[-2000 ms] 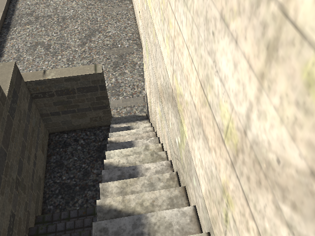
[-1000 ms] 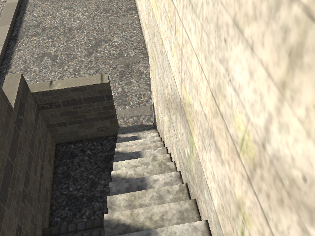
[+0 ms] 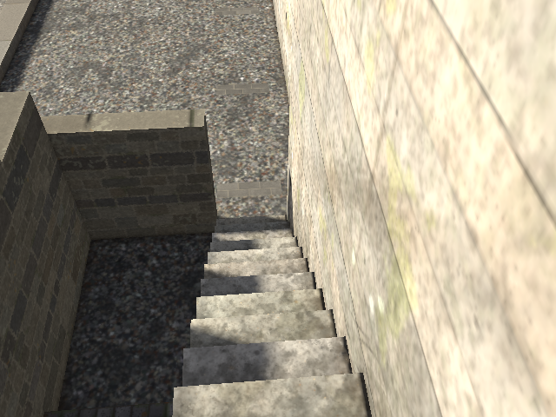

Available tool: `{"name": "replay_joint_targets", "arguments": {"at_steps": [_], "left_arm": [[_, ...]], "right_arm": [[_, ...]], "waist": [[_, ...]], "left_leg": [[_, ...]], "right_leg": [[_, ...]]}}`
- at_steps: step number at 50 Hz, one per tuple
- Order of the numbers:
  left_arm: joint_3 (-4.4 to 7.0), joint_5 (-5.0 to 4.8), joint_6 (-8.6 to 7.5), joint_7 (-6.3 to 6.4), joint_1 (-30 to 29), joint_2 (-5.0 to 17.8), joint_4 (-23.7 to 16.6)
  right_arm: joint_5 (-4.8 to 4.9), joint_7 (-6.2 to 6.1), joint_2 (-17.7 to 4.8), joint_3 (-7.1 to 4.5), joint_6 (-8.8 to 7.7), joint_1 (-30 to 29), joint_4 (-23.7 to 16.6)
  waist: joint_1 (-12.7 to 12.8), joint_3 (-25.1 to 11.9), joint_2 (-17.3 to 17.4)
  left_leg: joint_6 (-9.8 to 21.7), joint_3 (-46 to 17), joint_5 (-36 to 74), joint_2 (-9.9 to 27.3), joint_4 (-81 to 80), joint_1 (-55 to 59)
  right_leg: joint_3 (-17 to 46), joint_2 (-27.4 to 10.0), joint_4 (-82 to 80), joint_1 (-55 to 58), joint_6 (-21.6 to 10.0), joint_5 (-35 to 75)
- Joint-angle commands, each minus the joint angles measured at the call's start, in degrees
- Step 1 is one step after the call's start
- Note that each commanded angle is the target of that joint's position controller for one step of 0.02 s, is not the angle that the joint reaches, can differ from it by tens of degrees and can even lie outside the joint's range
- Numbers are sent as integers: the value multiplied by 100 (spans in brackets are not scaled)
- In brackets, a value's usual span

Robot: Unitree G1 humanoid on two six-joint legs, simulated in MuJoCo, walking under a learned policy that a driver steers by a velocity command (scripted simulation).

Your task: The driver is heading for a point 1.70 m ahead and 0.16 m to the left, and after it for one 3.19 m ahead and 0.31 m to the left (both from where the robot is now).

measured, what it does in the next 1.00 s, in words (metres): goes down: left foot, then left foot 0.20 m lower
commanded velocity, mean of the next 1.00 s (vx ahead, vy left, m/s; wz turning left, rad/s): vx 0.04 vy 0.00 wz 0.00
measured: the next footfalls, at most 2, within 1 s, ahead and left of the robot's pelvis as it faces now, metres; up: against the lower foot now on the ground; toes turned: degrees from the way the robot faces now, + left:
left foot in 0.04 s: +0.13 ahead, +0.15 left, -0.03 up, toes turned +5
left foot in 0.24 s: +0.20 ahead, +0.17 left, -0.20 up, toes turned +2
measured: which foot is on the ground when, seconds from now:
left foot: up 0.00-0.02, down 0.04-0.08, up 0.10-0.22, down 0.24-1.00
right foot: down 0.00-0.22, up 0.24-0.54, down 0.56-1.00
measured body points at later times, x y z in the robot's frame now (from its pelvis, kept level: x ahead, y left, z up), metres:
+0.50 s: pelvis +0.16 +0.08 -0.13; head +0.14 +0.11 +0.32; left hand +0.26 +0.32 -0.28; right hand +0.13 -0.13 -0.28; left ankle +0.16 +0.17 -0.86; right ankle +0.25 -0.06 -0.77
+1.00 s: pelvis +0.17 +0.07 -0.12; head +0.15 +0.05 +0.33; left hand +0.15 +0.31 -0.27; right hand +0.23 -0.16 -0.27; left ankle +0.16 +0.17 -0.86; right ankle +0.21 -0.05 -0.86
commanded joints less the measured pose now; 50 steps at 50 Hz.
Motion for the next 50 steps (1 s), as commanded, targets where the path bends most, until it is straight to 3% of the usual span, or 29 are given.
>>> {"name": "replay_joint_targets", "arguments": {"at_steps": [1, 3, 4, 5, 6, 7, 9, 10, 11, 12, 13, 14, 16, 17, 18, 19, 21, 22, 23, 24, 25, 26, 28, 29, 30, 32, 33, 37, 50], "left_arm": [[-1, -6, -267, 321, -23, 177, -295], [-85, -28, -142, 416, 722, 24, 107], [-96, -234, -38, 310, 1374, -223, 137], [-92, -413, 30, 205, 957, -95, -91], [-9, -462, 68, 141, 545, 198, -260], [207, -94, -36, 510, 163, 934, -258], [200, 146, 102, 350, -118, 998, -208], [414, -424, 501, 945, 755, 845, 255], [177, 805, 238, 180, -270, 958, -90], [620, -715, 490, 755, -85, 923, -56], [511, -851, 526, 941, 443, 559, -364], [369, -851, 508, 926, 513, 338, -541], [341, -598, 657, 1067, -253, 301, -471], [286, -533, 785, 1106, -93, 131, -350], [304, -497, 1002, 1135, -358, 289, -230], [242, -469, 1090, 1165, 126, 6, -265], [200, -372, 1199, 1217, 80, -56, -242], [131, -366, 1203, 1106, -426, -27, -345], [138, -233, 1173, 1007, -399, 38, -142], [100, -181, 1175, 898, -378, 89, -50], [119, -178, 1152, 834, -484, 244, 7], [122, -203, 1182, 823, 396, 144, 483], [98, -248, 1151, 803, 10, 348, 342], [99, -277, 1022, 798, -715, 590, -79], [138, -202, 972, 827, -634, 859, 181], [35, -316, 925, 807, -423, 588, 240], [47, -416, 874, 787, -806, 637, 202], [-67, -384, 767, 742, -734, 403, 418], [-79, -396, 575, 714, -287, 557, 814]], "right_arm": [[1, -14, -334, -3, 110, 420, -65], [232, -41, -65, 55, 93, -484, -391], [545, -62, -378, 27, 38, -953, -490], [577, -24, -554, 4, -63, -958, -444], [461, -38, -678, -19, -188, -891, -420], [99, -11, -490, -43, -67, -898, -258], [427, 88, -119, -95, 51, 197, -26], [971, 44, 467, -194, 120, 1561, 359], [60, 55, -497, -385, -11, 3653, 902], [770, -3, -239, -482, -66, 3504, 754], [514, 73, -682, -434, -128, 3249, 922], [687, 4, -549, -458, -65, 2769, 672], [494, -19, -303, -371, 61, 2252, 425], [352, -61, -211, -326, 89, 1901, 430], [299, -120, -178, -268, 166, 1652, 370], [373, -66, -53, -185, 88, 1750, 493], [470, -38, 14, -111, 20, 1582, 725], [576, -105, 434, 81, -13, 799, 449], [585, -132, 574, 167, -88, 633, 578], [596, -136, 392, 145, -67, 646, 667], [517, -124, 87, 28, -91, 1017, 690], [403, -78, -142, 19, -155, 782, 694], [553, -49, -53, 42, -3, 455, 654], [534, -51, -39, -36, 149, 967, 664], [473, -72, 109, -31, 202, 1771, 714], [391, -107, 184, -116, 387, 1872, 868], [314, -19, 337, -88, 449, 1609, 732], [267, 19, 313, -58, 681, 1093, 426], [336, -39, 419, -23, 716, 1042, 393]], "waist": [[167, 234, -710], [693, -83, -801], [894, 79, 97], [747, 267, -12], [545, 301, -308], [757, 878, -1040], [189, 805, -716], [-192, 477, -424], [-1199, -246, -997], [-1654, -562, 382], [-492, -535, 1302], [-318, -1477, 1733], [-313, -914, 314], [-71, -668, 347], [-52, -453, 120], [240, -168, 295], [392, 245, 682], [525, 538, 30], [625, 533, 80], [625, 429, 268], [329, 372, 290], [678, -224, 589], [656, 479, 1029], [283, 1155, 653], [-212, 964, -218], [-300, 943, -233], [-397, 1116, -769], [-296, 825, -745], [-150, 724, -378]], "left_leg": [[-45, -325, 1047, 314, -1756, -389], [-105, -478, 466, 249, -3036, -1083], [-91, -254, 591, 312, -3668, -1325], [90, -57, 2061, 345, -4058, -837], [275, 103, 2949, 278, -4152, -232], [252, 429, 1995, -154, -4861, 880], [289, 703, 2184, -296, -4801, 2949], [410, -21, 2391, -1, -6483, 4507], [487, 1375, 4284, -678, -2369, 6831], [706, -698, 4695, 848, -7049, 5805], [529, -652, 9782, 1251, -3984, 7489], [989, -904, 10652, 1683, -3325, 7830], [1457, -1055, 7308, 1527, -4188, 6216], [1665, -1051, 6664, 1576, -4409, 5471], [1601, -910, 6212, 1339, -4823, 4606], [1712, -843, 4853, 1337, -4670, 3757], [1909, -1038, 3429, 1477, -4801, 3118], [1562, -665, 1706, 1157, -5282, 2255], [1333, -338, 1517, 842, -5251, 1816], [1101, 154, 1446, 404, -5403, 1566], [1042, 19, 1946, 447, -5397, 1617], [1090, 46, 2744, 604, -5142, 1043], [985, 222, 1228, 166, -5069, 1272], [852, -157, 403, 43, -5168, 2433], [716, -446, 287, 59, -5153, 2726], [709, -481, -1561, -176, -5227, 2765], [674, -333, -1360, -204, -5415, 3156], [661, -359, -1297, -198, -5394, 3980], [672, -581, -887, -90, -5631, 3854]], "right_leg": [[2259, -1400, -420, 476, -1044, 2516], [3257, -1485, 8, 1791, -997, 1886], [2391, -1080, 16, 2100, -380, 1352], [1686, -663, 192, 1584, 20, 940], [1224, -387, 54, 1195, 193, 1032], [1555, -859, -308, 78, -487, 486], [1568, -1086, -272, -966, -511, 480], [622, -821, 1265, -782, -719, 874], [860, -704, 2180, -2392, -65, 1692], [-472, 213, 4433, -1309, -53, -1244], [-373, -100, 5899, -3289, 232, -2560], [-95, -383, 6112, -3437, 304, -2148], [162, -588, 5655, -3175, 248, -573], [307, -593, 5367, -2875, 250, -156], [41, -472, 5570, -2418, 262, 179], [889, -385, 4465, -2196, 362, 1500], [963, -365, 3953, -2349, 496, 1765], [986, -671, 1868, -1520, 713, 3082], [655, -723, 733, -505, 692, 4004], [130, -649, -629, 663, 624, 3969], [-151, -450, -897, 1331, 586, 3652], [-319, -339, 215, 2799, 458, 4312], [-193, -434, -1174, 2368, 411, 3446], [-53, -564, -3585, 1387, 452, 2323], [392, -1191, -3010, 1864, 472, 3594], [824, -1604, -3180, 1919, 347, 3803], [908, -1549, -3261, 1046, 160, 3242], [737, -1348, -3867, 640, 274, 1588], [561, -1427, -3843, 1139, 384, 1855]]}}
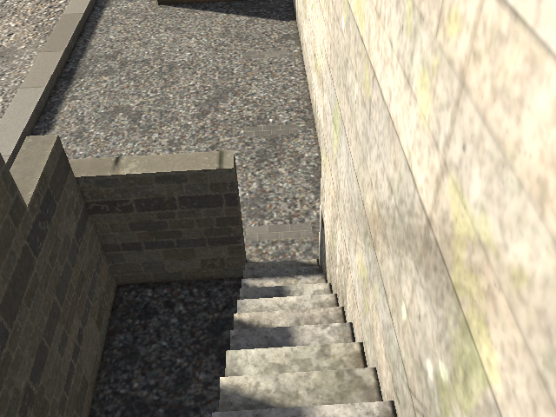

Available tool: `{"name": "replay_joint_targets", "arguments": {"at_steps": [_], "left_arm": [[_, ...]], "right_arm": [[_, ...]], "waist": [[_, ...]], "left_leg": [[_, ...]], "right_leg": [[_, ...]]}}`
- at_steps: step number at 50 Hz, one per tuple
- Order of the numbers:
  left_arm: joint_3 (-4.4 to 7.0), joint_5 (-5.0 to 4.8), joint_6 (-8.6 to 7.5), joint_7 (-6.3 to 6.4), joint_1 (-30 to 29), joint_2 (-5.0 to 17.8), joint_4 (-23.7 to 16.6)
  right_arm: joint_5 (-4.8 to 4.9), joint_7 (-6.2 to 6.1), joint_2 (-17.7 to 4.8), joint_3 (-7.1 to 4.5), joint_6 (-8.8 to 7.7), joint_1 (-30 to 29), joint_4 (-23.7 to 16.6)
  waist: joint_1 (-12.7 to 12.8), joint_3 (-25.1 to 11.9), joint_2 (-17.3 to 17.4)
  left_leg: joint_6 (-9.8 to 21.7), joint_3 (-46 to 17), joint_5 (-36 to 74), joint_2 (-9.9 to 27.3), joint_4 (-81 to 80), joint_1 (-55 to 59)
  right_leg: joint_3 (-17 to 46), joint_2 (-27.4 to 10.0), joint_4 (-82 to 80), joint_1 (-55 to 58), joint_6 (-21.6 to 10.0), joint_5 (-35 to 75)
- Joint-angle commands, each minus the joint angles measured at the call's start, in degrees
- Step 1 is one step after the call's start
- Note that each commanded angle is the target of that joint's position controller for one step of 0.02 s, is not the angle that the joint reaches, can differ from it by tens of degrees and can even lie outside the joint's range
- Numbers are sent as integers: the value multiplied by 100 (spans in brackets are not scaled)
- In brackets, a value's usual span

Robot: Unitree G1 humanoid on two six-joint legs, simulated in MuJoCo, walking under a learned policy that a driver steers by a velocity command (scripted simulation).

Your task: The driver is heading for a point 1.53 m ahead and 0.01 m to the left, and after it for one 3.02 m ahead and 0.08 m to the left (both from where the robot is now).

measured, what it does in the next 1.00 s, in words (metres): goes down: right foot 0.20 m lower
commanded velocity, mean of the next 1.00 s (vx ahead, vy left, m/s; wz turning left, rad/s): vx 0.34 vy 0.00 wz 0.00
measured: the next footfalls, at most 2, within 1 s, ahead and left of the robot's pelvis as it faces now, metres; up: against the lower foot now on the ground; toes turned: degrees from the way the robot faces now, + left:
right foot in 0.94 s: +0.31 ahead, -0.14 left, -0.20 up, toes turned +0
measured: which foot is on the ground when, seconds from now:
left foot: down 0.00-0.90, up 0.92-1.00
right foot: down 0.00-0.66, up 0.68-0.92, down 0.94-1.00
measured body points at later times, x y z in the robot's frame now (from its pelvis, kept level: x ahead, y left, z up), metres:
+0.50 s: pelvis +0.08 -0.02 -0.03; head +0.05 -0.03 +0.42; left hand +0.11 +0.26 -0.16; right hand +0.09 -0.26 -0.18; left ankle +0.00 +0.11 -0.74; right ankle +0.03 -0.12 -0.74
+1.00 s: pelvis +0.29 -0.06 -0.23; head +0.30 -0.06 +0.22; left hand +0.27 +0.18 -0.36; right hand +0.31 -0.33 -0.36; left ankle +0.15 +0.10 -0.64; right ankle +0.27 -0.14 -0.93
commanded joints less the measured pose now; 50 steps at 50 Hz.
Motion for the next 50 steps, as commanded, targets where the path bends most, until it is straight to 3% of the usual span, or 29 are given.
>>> {"name": "replay_joint_targets", "arguments": {"at_steps": [1, 6, 11, 16, 17, 22, 25, 29, 30, 31, 32, 33, 34, 35, 36, 37, 38, 39, 40, 41, 42, 43, 44, 45, 46, 47, 48, 49, 50], "left_arm": [[78, 5, -79, 3, 84, 588, -129], [69, -10, -66, 72, 9, 558, -157], [242, -66, 1, 79, -262, 809, -379], [302, 105, -84, 31, -422, 628, -632], [336, 64, -88, 22, -445, 645, -624], [489, 110, -133, 17, 190, 927, -347], [596, 33, -190, 21, 724, 1123, -113], [686, 86, -269, 37, 325, 1262, -191], [716, 1381, -488, -705, -595, 1364, -1231], [758, 155, -413, -252, -147, 1209, -309], [746, 25, -422, -104, -482, 1260, -499], [487, 1174, -726, -750, -1351, 692, -1539], [540, 1218, -905, -876, -2046, 415, -1747], [539, 1043, -986, -883, -2520, 321, -2098], [800, 48, -855, -388, -1172, 1070, -945], [390, 827, -893, -840, -1525, 147, -2021], [420, 982, -825, -906, -1283, 8, -1937], [303, 1221, -735, -937, -1191, -27, -1848], [418, 1084, -571, -961, -1167, 253, -1730], [144, 1065, -503, -1113, -509, -442, -1806], [78, 865, -380, -1269, -140, -465, -1758], [195, 963, -279, -1364, 1035, 29, -1516], [456, 1026, -269, -1279, 1840, 703, -1481], [674, 1313, -331, -1143, 3506, 1220, -846], [804, 1477, -437, -1078, 5546, 1352, -82], [716, 1487, -630, -1039, 5185, 1252, 75], [649, 1353, -640, -972, 3695, 1181, -323], [471, 1089, -728, -1081, 2272, 1289, -854], [488, 932, -874, -1107, 1331, 1175, -1060]], "right_arm": [[16, 34, -173, 15, -31, 36, -237], [-35, -5, -108, 18, -32, 81, -176], [-44, 15, -282, -94, 15, 314, -292], [1, -73, -665, -245, -123, 470, -325], [26, -118, -767, -277, -118, 381, -355], [5, -155, -493, -229, -213, 422, -453], [-58, -202, -385, -188, -327, 517, -484], [-12, -166, -350, -148, -498, 771, -230], [313, -292, -849, -277, -993, -543, -945], [16, -196, -344, -161, -727, 1114, -89], [-49, -207, -757, -313, -625, 1727, 60], [232, -461, -1481, -477, -1079, 1677, -349], [167, -544, -1490, -481, -1342, 2253, -93], [99, -624, -1333, -461, -1427, 2789, 223], [-93, -383, -1254, -462, -926, 2801, 384], [-74, -462, -691, -258, -1134, 2764, 567], [-68, -450, -406, -145, -1092, 2297, 574], [-33, -551, 400, 183, -1079, 1916, 345], [16, -555, 466, 250, -1018, 1497, 301], [-340, -545, 37, 250, -1018, 704, 29], [-565, -438, -886, 70, -1172, 185, -137], [-532, -389, -1425, -62, -1376, -550, -502], [-376, -367, -1822, -186, -1469, -1270, -726], [-108, -264, -2003, -276, -1507, -1477, -669], [217, -174, -2122, -416, -1417, -1840, -752], [22, -44, -1606, -349, -1310, -918, -430], [-168, 58, -1141, -313, -1210, 53, -327], [-208, 252, -488, -171, -1190, 1133, -524], [-125, 233, -823, -214, -1202, 727, -716]], "waist": [[-24, 527, -119], [4, 391, -37], [-202, 774, -258], [-169, 944, 400], [-86, 1016, 550], [72, 833, -194], [160, 250, -757], [-175, 391, -523], [18, 554, -222], [-642, 306, -300], [-890, 227, 318], [-1088, 44, 1303], [-1310, 291, 724], [-1384, 688, 371], [-1054, 872, -53], [-791, 720, 557], [-464, 664, 240], [-471, 587, 138], [-232, 550, 556], [300, 287, 243], [657, 285, 391], [1389, 175, 195], [1797, 294, -223], [2319, 601, -904], [3113, 466, -2406], [2509, 711, -2742], [1241, 431, -1247], [-219, -759, -430], [-256, -241, -79]], "left_leg": [[118, -914, 51, 726, -589, -184], [163, -939, -240, 619, -649, -117], [486, -769, -1909, 285, -200, -348], [715, -1723, -2468, 639, -704, -608], [696, -1786, -2580, 647, -675, -735], [547, -1029, -1372, 163, 494, -1208], [227, -147, -1435, -232, 1811, -2164], [260, -162, -1695, -157, 1422, -1640], [46, 465, -982, -265, 2502, -1237], [376, -219, -1263, 4, 855, -341], [504, -985, 696, 314, 761, 736], [1205, -1607, 901, 824, 1375, 1434], [1612, -2597, 1669, 1289, 1520, 2183], [1812, -3248, 2162, 1793, 1811, 2606], [1434, -3147, 5258, 2171, 1468, 3069], [1260, -2446, 2605, 1943, 2112, 2254], [1427, -2214, 1975, 1846, 1963, 1336], [1068, -1453, 498, 1351, 2306, 833], [1046, -889, -80, 935, 2323, -483], [585, 333, -1134, -126, 2158, -4452], [634, 185, -1987, 146, 1940, -6005], [520, 85, -2143, -52, 2400, -6542], [199, 29, -1947, 125, 3307, -6183], [-233, 100, -1839, 168, 5551, -5409], [-394, 327, -2552, -590, 8815, -4859], [202, -136, -3440, -877, 10515, -4704], [628, -963, -2518, -727, 10214, -4686], [648, -1084, -1948, -577, 10096, -4943], [317, -771, -2051, -377, 10197, -6114]], "right_leg": [[773, -661, -721, -446, 140, -289], [729, -604, -802, -382, 97, -840], [633, -320, -552, -1183, -319, -2538], [119, 24, 384, -1016, -277, -1265], [63, 51, 538, -1018, -264, -1186], [542, -188, 514, -113, -565, -714], [1677, -892, 586, 1031, -1286, 597], [1480, -727, 1194, 194, -1406, 823], [1556, -743, 185, -960, -1993, -163], [1238, -571, 1718, -964, -1486, 762], [394, -16, 3087, -1712, -1136, 1325], [71, 513, 3852, -3298, -945, 150], [437, 706, 4618, -4813, -854, -2029], [922, 671, 5412, -6343, -751, -2418], [1223, 327, 4936, -6559, -777, -1520], [1103, -67, 5328, -6740, -740, -1564], [972, -51, 5101, -6116, -773, -1346], [1132, -456, 3362, -5697, -755, 1216], [711, -393, 2802, -4606, -605, 2166], [119, -34, 2239, -120, -616, 5624], [-40, 272, 3127, 1602, -148, 5517], [-107, 318, 4266, 2785, 8, 5119], [-270, 369, 4359, 2713, 214, 3516], [-227, 253, 3668, 2653, 36, 2345], [-311, 247, 1650, 2907, -551, 2739], [271, 300, 199, 2311, -807, 2313], [1114, 12, 544, 2138, -1095, 3647], [2728, -831, 1842, 2370, -2241, 5294], [3417, -1313, 1344, 1775, -2764, 4800]]}}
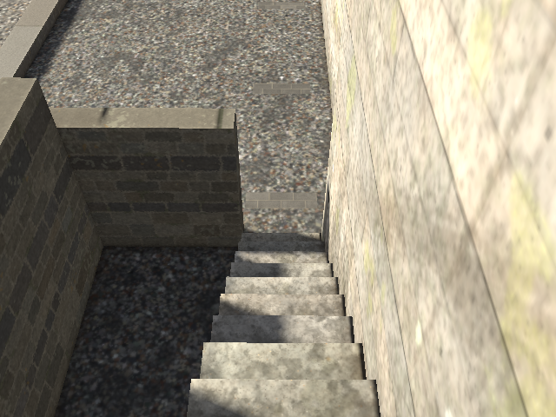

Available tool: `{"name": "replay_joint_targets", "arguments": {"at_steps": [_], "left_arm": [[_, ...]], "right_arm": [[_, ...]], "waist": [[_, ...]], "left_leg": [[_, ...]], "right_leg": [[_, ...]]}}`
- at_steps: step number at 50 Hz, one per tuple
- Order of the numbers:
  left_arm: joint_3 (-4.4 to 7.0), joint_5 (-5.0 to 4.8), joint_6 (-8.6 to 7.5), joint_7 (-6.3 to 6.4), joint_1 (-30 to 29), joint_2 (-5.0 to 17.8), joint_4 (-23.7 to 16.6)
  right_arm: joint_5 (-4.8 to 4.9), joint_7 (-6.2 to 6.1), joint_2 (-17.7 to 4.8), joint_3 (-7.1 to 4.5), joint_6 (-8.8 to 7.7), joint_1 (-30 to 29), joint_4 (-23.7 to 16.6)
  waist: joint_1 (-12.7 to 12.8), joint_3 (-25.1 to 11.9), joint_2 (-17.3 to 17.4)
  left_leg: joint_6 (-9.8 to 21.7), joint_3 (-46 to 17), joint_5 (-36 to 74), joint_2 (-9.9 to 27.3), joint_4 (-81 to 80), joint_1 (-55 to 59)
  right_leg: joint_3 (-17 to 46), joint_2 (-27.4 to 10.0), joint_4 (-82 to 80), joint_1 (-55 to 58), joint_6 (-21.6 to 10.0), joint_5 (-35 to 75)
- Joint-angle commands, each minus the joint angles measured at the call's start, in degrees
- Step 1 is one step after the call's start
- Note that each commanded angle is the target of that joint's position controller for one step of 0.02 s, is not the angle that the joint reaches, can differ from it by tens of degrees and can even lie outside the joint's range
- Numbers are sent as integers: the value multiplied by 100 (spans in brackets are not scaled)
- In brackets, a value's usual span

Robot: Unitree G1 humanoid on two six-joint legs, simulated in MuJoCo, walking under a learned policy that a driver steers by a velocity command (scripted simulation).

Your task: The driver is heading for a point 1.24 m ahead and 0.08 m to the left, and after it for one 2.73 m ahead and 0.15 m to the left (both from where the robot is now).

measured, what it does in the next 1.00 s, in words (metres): goes down: left foot 0.19 m lower, then right foot 0.19 m lower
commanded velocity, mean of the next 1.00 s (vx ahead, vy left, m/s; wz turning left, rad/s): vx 0.50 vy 0.00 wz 0.00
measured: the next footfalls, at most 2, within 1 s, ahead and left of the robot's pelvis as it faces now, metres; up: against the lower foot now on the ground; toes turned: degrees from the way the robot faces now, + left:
left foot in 0.30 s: +0.26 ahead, +0.11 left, -0.19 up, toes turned +1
right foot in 0.76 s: +0.51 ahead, -0.12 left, -0.39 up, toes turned -4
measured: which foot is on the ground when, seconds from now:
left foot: up 0.00-0.28, down 0.30-0.76, up 0.78-1.00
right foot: down 0.00-0.30, up 0.32-0.74, down 0.76-1.00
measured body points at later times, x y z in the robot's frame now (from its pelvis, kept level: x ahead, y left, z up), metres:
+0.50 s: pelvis +0.25 +0.03 -0.21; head +0.26 +0.01 +0.24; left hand +0.41 +0.24 -0.31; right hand +0.11 -0.22 -0.35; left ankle +0.22 +0.11 -0.90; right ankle +0.35 -0.11 -0.74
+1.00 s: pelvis +0.50 -0.02 -0.40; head +0.49 -0.05 +0.05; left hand +0.49 +0.22 -0.52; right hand +0.57 -0.25 -0.55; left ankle +0.63 +0.14 -1.00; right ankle +0.47 -0.12 -1.10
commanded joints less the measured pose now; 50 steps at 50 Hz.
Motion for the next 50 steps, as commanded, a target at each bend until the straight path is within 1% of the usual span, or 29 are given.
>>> {"name": "replay_joint_targets", "arguments": {"at_steps": [1, 2, 3, 5, 6, 7, 9, 11, 12, 14, 15, 16, 17, 18, 19, 22, 25, 28, 31, 34, 36, 38, 39, 40, 43, 44, 46, 48, 50], "left_arm": [[-110, -316, -248, -37, 63, 163, -18], [-297, -349, -333, -7, -516, -479, -125], [-516, -456, -273, 105, -1056, -890, -339], [-217, -214, -117, 242, -26, 178, 106], [-150, -347, -99, 252, 266, 298, 67], [-396, -436, -173, 438, 553, -447, 92], [-376, -708, -129, 718, 1339, -365, 222], [-127, -492, 68, 429, 535, 754, -76], [-147, -253, 57, 273, -418, 900, -291], [-152, -156, -104, 137, -1463, 416, -594], [39, -605, 11, 179, -1428, 752, -548], [-45, -160, 84, -95, -610, 598, -165], [-147, -324, 41, -174, 590, -368, -236], [-149, -408, 142, -76, -304, -257, -869], [-211, -452, 275, -58, -547, -514, -1123], [-387, -328, 509, -14, 351, -853, -576], [-476, -441, 499, -301, -697, -651, -800], [-341, -147, 490, -188, -1571, 92, -1049], [-449, -227, 571, -94, -1884, -25, -1186], [-517, -203, 518, -117, -2535, 147, -1527], [-450, -63, 453, -52, -1226, 183, -1079], [106, -248, 318, 153, 1194, 1016, -276], [119, -220, 350, 69, 1679, 1178, -334], [171, -167, 289, -124, 2277, 1373, -113], [-42, -554, 50, -223, -31, 600, -486], [-346, -422, -57, -8, -671, -417, -476], [-196, -751, -192, 204, -801, 184, -565], [-112, -531, -248, 269, -549, 597, -434], [-163, -540, -399, 421, -649, 363, -494]], "right_arm": [[106, 18, -443, -98, -141, -674, -1092], [181, -218, -226, -10, -97, -948, -998], [231, -402, -476, 25, -70, -621, -570], [-33, -306, 14, 138, 149, 174, 117], [-130, -250, -176, 80, 192, -38, 52], [-275, -232, -326, 107, 209, -1092, -273], [-10, -150, -321, 198, 229, -1905, -373], [178, -19, -90, 221, 368, -1962, -449], [-194, -63, -86, 127, 406, -153, 19], [-162, -180, -1097, -344, 383, 1874, 547], [118, -205, -1166, -436, 303, 1971, 608], [167, -176, -1050, -449, 299, 2702, 766], [217, -5, -1511, -456, 257, 2382, 463], [-53, -18, -1173, -546, 225, 2287, 467], [-161, -77, -984, -542, 278, 1808, 699], [93, -320, 948, 130, 169, 383, 577], [-65, -496, 285, 307, -159, -151, 639], [45, -704, -124, 296, -319, 602, 845], [-57, -589, -201, 377, -65, 485, 483], [230, -572, -647, 141, 102, 720, 340], [216, -510, -654, 184, 199, 453, 366], [7, 155, -340, 240, 359, 1380, 791], [9, 278, -140, 144, 315, 1605, 521], [288, 277, -94, 187, 147, 792, -237], [438, -278, 174, 488, 81, -730, -1157], [404, -348, 118, 500, 202, -197, -864], [213, -220, -383, 231, 444, 581, -289], [-56, 8, -177, 149, 392, 148, -330], [9, -37, -300, 63, 268, -551, -633]], "waist": [[-572, -474, 908], [-708, 108, 417], [-770, 828, 928], [-879, 508, 163], [-619, 497, 84], [-59, 503, 162], [597, 252, 558], [258, 544, 43], [-808, 308, -735], [-1546, 414, 601], [-1650, 766, 1701], [-1301, -232, 1397], [-278, -1308, 1472], [-834, -1079, 574], [-618, -270, 596], [182, 738, 84], [122, 439, 121], [-635, 347, 215], [-667, 369, 854], [-1147, 816, 416], [-563, 574, 390], [75, -450, -1012], [-3, -1648, -1146], [253, -1975, -919], [-357, 35, 544], [-837, 566, 799], [-802, 704, -342], [-729, 496, -513], [-471, 97, -419]], "left_leg": [[-196, -218, 1093, 489, -351, -4016], [-557, -714, 2047, 1175, -1904, -4277], [-772, -781, 3432, 1653, -3829, -3035], [-785, 261, 4324, 1157, -2970, -192], [-708, 500, 3731, 1051, -3152, -589], [-596, -318, 4982, 1568, -5026, -2170], [-596, -141, 5767, 1389, -7818, -2713], [-457, 874, 5105, 941, -7512, 186], [-541, 948, 5592, 722, -5382, 2217], [-460, 924, 4976, 791, -7062, 3365], [-83, 828, 4854, 979, -11301, 2746], [647, 655, 6360, 1313, -9841, 4830], [2470, -1445, 10939, 2352, -7195, 6532], [2458, -1837, 11090, 2728, -7416, 6700], [2134, -2367, 7638, 3041, -7956, 5459], [1132, -1356, 3754, 1973, -8703, 1089], [1329, -629, 2252, 1347, -8694, -1905], [1090, -762, 2739, 1508, -7539, 800], [955, -13, 452, 931, -7229, -1446], [939, -723, 756, 1191, -6400, 582], [815, -1059, 2059, 1360, -4935, 1013], [-63, 82, 567, 67, -656, -488], [-316, -1, -598, -279, 1181, -2489], [-579, 36, -787, -303, 1730, -3690], [-661, -171, 971, 1148, -44, -4992], [-676, -660, 3069, 1720, -2833, -3945], [-743, 168, 3869, 1199, -3802, -1787], [-755, 370, 4299, 905, -3174, -607], [-676, -252, 4851, 1137, -4690, -1896]], "right_leg": [[2809, -1971, -770, 2068, -2013, 5013], [3644, -2111, -1024, 855, -1816, 2905], [3367, -1972, -1059, -1559, -1797, 2242], [2421, -1196, -806, -3372, -1572, 1503], [2435, -1069, -731, -2929, -1486, 1043], [2422, -905, 13, -1285, -1157, 691], [2358, -670, 1004, 357, -979, 262], [1915, -530, 235, -1926, -933, 33], [1917, -655, 930, -3377, -867, 755], [1077, -364, 3289, -2744, -340, 2516], [631, 298, 5676, -1443, 3, 1164], [405, 580, 7259, -2273, 184, -448], [583, 1050, 8952, -4544, 520, -2137], [842, 882, 8233, -5837, 585, -1842], [1245, 341, 7927, -6678, 379, -592], [955, -787, 5452, -5247, 110, 2195], [421, -919, 4158, -2480, 332, 4587], [758, -1001, 2574, -4102, 583, 4640], [-208, -455, 649, -611, 593, 5107], [-21, -533, -1876, -1278, 466, 4319], [-51, -687, -2354, -258, 321, 4909], [-322, -1045, -2561, 3153, -289, 5243], [650, -1650, -169, 5227, -1099, 7616], [2113, -2397, -697, 5869, -1771, 7909], [3059, -2979, -2478, 2423, -1647, 1865], [2211, -2403, -2311, 471, -1170, 1845], [739, -1257, -2315, -1938, -961, 405], [895, -1299, -2070, -2830, -868, 232], [841, -1275, -1202, -1033, -518, 669]]}}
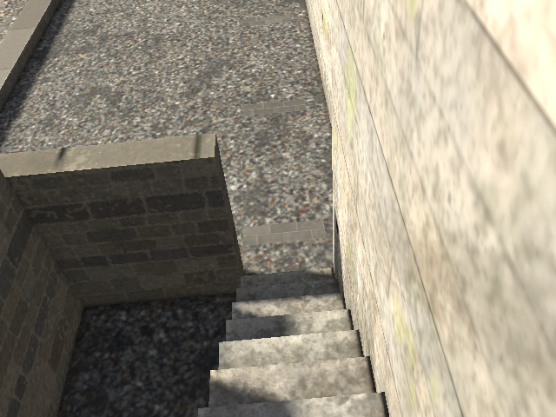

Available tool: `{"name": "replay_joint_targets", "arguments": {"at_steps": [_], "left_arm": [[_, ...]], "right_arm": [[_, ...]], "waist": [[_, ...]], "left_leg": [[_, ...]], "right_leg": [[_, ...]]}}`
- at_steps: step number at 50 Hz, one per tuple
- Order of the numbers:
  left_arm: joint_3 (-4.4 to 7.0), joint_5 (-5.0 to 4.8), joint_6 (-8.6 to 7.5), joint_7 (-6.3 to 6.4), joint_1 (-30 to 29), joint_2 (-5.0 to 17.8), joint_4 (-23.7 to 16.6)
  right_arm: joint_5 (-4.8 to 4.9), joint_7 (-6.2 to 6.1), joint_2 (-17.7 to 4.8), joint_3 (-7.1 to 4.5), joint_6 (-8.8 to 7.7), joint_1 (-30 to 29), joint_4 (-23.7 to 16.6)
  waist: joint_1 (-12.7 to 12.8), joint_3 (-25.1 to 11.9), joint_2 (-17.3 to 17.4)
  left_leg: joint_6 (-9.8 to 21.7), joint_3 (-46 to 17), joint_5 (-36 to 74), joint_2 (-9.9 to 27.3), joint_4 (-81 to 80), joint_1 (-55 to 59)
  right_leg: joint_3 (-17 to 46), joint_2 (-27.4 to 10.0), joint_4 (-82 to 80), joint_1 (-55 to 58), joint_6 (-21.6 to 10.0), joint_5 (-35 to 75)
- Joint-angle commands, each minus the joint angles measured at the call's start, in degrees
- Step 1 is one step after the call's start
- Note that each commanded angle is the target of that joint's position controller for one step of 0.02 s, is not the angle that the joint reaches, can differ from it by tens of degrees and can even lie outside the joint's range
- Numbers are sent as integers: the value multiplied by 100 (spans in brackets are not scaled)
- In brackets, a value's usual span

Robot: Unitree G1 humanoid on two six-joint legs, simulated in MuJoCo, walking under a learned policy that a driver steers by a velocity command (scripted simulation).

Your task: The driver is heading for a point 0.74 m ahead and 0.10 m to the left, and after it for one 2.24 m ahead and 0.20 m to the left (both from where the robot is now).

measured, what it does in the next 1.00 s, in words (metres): goes down: left foot 0.20 m lower, then right foot 0.19 m lower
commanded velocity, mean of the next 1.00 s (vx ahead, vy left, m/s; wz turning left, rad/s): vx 0.50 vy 0.00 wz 0.00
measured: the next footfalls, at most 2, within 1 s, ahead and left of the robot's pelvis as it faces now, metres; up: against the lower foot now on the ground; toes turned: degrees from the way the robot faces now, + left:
left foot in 0.26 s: +0.25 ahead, +0.18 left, -0.20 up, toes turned +3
right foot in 0.86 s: +0.51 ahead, +0.02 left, -0.39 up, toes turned +3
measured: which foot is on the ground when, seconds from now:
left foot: up 0.00-0.24, down 0.26-0.86, up 0.88-1.00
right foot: down 0.00-0.26, up 0.28-0.84, down 0.86-1.00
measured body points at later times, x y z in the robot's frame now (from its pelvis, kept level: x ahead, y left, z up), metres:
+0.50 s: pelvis +0.23 +0.12 -0.18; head +0.23 +0.13 +0.27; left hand +0.31 +0.35 -0.32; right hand +0.14 -0.13 -0.32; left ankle +0.21 +0.18 -0.89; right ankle +0.36 -0.03 -0.75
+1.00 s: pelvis +0.47 +0.10 -0.38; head +0.44 +0.09 +0.07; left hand +0.41 +0.33 -0.52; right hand +0.50 -0.16 -0.53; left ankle +0.45 +0.23 -0.91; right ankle +0.47 +0.02 -1.09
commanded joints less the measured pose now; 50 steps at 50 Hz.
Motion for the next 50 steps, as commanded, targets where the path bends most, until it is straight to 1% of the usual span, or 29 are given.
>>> {"name": "replay_joint_targets", "arguments": {"at_steps": [1, 3, 7, 8, 9, 10, 11, 12, 13, 14, 15, 16, 17, 18, 20, 21, 22, 24, 25, 30, 39, 40, 41, 43, 44, 45, 47, 49, 50], "left_arm": [[118, 64, -242, 220, -215, 650, -343], [80, 67, -83, 300, 211, 608, -279], [158, -86, 289, 168, 72, 729, -387], [156, -34, 339, 206, 221, 693, -290], [165, 173, 294, 157, -117, 934, -418], [279, -192, 297, 249, -659, 1074, -878], [303, -26, 371, 217, -395, 1247, -614], [281, 474, 429, 26, -838, 1400, -656], [260, 148, 483, -102, -868, 1088, -405], [149, 215, 413, -286, 479, 674, -72], [247, 11, 357, -358, 689, 652, -172], [361, -102, 368, -291, -164, 965, -525], [274, -126, 351, -185, -467, 615, -840], [176, -42, 382, -65, -401, 266, -626], [55, 68, 322, -62, -145, -38, -497], [-18, 145, 350, -124, 13, -157, -471], [259, -549, 633, 617, -1128, 185, -229], [149, -397, 859, 982, -1449, -50, -333], [203, -450, 984, 1074, -589, -16, 132], [314, -358, 846, 925, -2201, 273, -102], [506, -422, 619, 812, -1810, 575, 470], [97, 1101, 548, -86, -196, 122, 400], [368, 629, 555, -249, -19, 497, 611], [587, 378, 441, -226, 845, 1042, 742], [613, 410, 521, -314, 1218, 1411, 643], [581, 371, 451, -367, 1602, 1517, 824], [371, 238, 275, -223, 341, 753, 731], [-25, 304, 127, -113, -601, -584, 730], [-32, 189, 67, -14, -936, -504, 554]], "right_arm": [[2, 8, -487, -152, -127, -268, -437], [176, -29, -314, -42, -27, 87, -191], [99, -46, -330, -64, 67, -732, -459], [200, -116, -291, -24, 42, -1009, -500], [68, -154, -312, -56, 40, -296, -308], [238, -150, -512, -99, -37, -530, -286], [289, -66, -720, -174, -39, -941, -93], [149, -67, -720, -297, -66, 1072, 496], [274, -107, -1493, -605, -156, 1972, 838], [111, 85, -2056, -811, -121, 2817, 978], [17, 159, -2402, -882, -136, 2802, 786], [60, 129, -2197, -883, -118, 2937, 872], [11, 89, -2041, -864, -91, 2615, 963], [-113, 68, -1314, -554, -88, 2032, 1099], [-276, -87, -145, -81, -147, 1544, 1140], [-224, -237, 27, 5, -296, 1460, 1268], [401, -97, 7, -187, -227, 635, 762], [463, -101, -262, -195, -220, 646, 932], [317, -80, -740, -323, -98, 885, 1097], [336, -233, -215, -268, 107, 1187, 1117], [-3, -383, 18, -451, 84, 1690, 1421], [-229, -24, -266, -159, -80, 978, 1215], [58, 58, -425, -302, -114, 830, 1223], [-109, 314, -547, -352, -86, 1468, 1609], [77, 425, -609, -540, -111, 1913, 1651], [132, 320, -444, -461, -165, 1412, 1005], [97, -36, 47, -124, -258, -513, 16], [-79, -330, 114, 19, -103, -14, 292], [-117, -274, 14, -43, -40, 510, 706]], "waist": [[38, 410, -1215], [88, 591, -601], [439, 1111, -1141], [616, 1193, -1037], [201, 941, -1306], [510, 1175, -1055], [554, 1104, -426], [-340, 505, -1082], [-809, 148, 261], [-712, -1115, 1396], [-499, -1440, 1311], [-881, -1175, 800], [-743, -424, 706], [-270, 162, -116], [341, 964, -329], [453, 765, -279], [156, 656, -1052], [198, 726, -798], [353, 86, 197], [-324, 916, -272], [-713, 1532, -570], [380, 1728, -616], [401, 1248, -1390], [620, 629, -1865], [529, -547, -2712], [586, -1119, -2132], [418, 228, -893], [-289, 672, 209], [-433, 968, -4]], "left_leg": [[-20, -595, 597, 187, -912, -277], [-130, -358, 2373, 296, -2787, 493], [-209, 211, 1511, 95, -4142, 1653], [-226, 16, 1433, 256, -4727, 1578], [-308, 185, 1470, 110, -3460, 2728], [-128, 199, 233, 168, -5613, 1989], [22, 189, 1653, 365, -6511, 2580], [130, 242, 2507, 312, -4557, 5025], [329, 532, 1835, 111, -6795, 5505], [1284, 191, 5969, 887, -3910, 8398], [1621, -447, 7798, 1304, -3329, 8989], [1944, -1256, 6422, 1513, -3644, 8633], [2086, -1902, 3422, 1926, -4077, 7586], [1759, -1881, 355, 1768, -4495, 5953], [1377, -2026, -1288, 1668, -5056, 3948], [1169, -1521, -1520, 1232, -4929, 3716], [853, -1110, -308, 992, -4753, 3254], [623, -622, 1615, 609, -5047, 2471], [910, -808, 2099, 662, -4791, 3068], [1258, -866, -1792, 481, -4367, 4023], [1544, -1077, -170, 140, -2570, 4397], [1852, -1145, -2394, 330, -841, 1616], [1808, -1150, -3237, 245, -768, 2392], [1385, -683, -2514, -721, 1815, 1817], [945, -22, -4337, -1400, 4800, 169], [758, 128, -4236, -1336, 5396, -968], [398, -354, -3099, -126, 3710, -2947], [447, -796, -675, 703, 745, -1674], [416, -327, 314, 595, -87, 215]], "right_leg": [[1825, -1566, -1035, -191, -1001, 726], [1541, -1347, -579, -456, -710, 217], [1451, -1127, -365, -795, -582, -499], [1753, -1262, -240, -428, -591, -351], [1896, -1372, 124, -972, -690, 610], [1627, -1141, 422, 64, -636, -194], [1921, -1199, 1242, 269, -733, -376], [1741, -1354, 2317, -858, -389, 401], [995, -589, 3882, -585, -212, -414], [534, 378, 7040, -2278, 239, -2256], [525, 555, 8414, -3972, 355, -1966], [624, 439, 8623, -5075, 474, -1672], [974, 120, 8500, -5851, 318, -902], [1350, -345, 7750, -5427, -52, 327], [1670, -822, 6927, -5198, -384, 1844], [1445, -766, 6016, -5007, -464, 2403], [588, -442, 4024, -3873, 294, 3417], [118, -355, 2025, -2141, 509, 4099], [246, -322, 2796, -1713, 479, 3975], [595, -546, -244, -2335, 169, 5907], [1020, -462, -2052, -1189, 73, 4906], [574, -515, -400, 935, -43, 4518], [796, -735, -2541, 1089, -169, 3527], [438, -333, -2760, 2923, -603, 3170], [1532, -1114, -818, 4445, -1771, 5467], [2740, -1572, -1159, 4901, -2246, 4981], [4630, -2584, -2284, 3301, -2395, 769], [3509, -1881, -2037, 271, -1824, 378], [2354, -1126, -1933, -1841, -1723, 929]]}}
